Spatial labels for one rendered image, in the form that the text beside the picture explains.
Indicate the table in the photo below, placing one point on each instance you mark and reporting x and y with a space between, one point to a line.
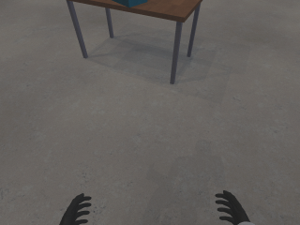
173 10

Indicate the robot left hand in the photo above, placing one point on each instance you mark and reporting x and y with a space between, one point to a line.
70 216

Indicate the robot right hand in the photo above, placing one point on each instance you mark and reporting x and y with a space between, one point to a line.
236 210

